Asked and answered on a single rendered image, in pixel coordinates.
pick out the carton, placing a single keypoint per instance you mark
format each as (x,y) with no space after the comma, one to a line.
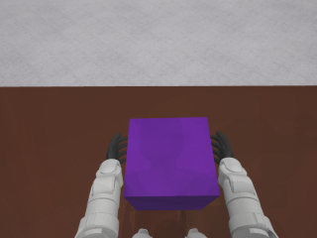
(170,164)

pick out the robot left forearm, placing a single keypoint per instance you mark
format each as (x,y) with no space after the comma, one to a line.
(101,215)

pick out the left robot shin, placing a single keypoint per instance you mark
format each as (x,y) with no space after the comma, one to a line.
(145,231)

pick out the robot shin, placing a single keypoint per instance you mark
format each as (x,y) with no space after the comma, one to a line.
(145,231)
(193,230)

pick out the robot right forearm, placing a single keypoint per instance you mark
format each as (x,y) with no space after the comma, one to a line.
(247,219)

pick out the right robot shin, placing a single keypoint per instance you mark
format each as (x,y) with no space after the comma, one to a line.
(193,230)

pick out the right robot hand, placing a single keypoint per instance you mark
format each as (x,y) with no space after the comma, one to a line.
(224,147)

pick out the left robot hand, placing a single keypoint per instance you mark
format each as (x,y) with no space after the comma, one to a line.
(113,148)

